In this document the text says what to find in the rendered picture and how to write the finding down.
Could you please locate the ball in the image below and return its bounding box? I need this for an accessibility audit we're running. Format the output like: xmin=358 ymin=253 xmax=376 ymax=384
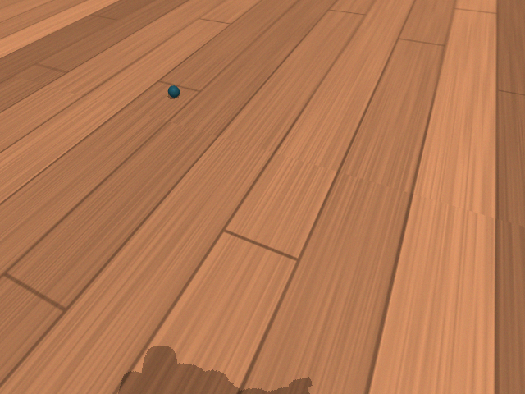
xmin=168 ymin=85 xmax=180 ymax=98

